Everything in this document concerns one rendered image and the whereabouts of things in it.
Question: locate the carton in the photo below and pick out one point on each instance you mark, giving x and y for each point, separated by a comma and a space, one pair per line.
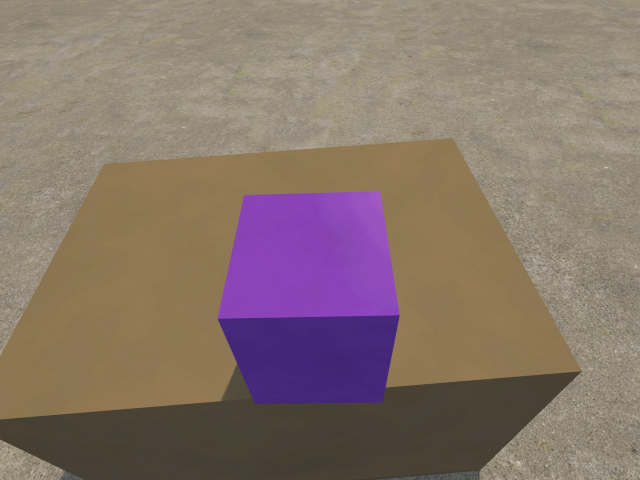
309, 307

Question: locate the pedestal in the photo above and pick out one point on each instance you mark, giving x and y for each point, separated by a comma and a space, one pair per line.
119, 369

